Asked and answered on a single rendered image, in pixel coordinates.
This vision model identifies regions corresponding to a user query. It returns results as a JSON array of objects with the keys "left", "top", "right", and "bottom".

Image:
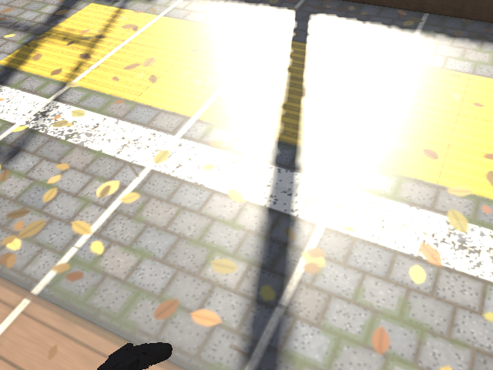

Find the left robot hand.
[{"left": 97, "top": 342, "right": 173, "bottom": 370}]

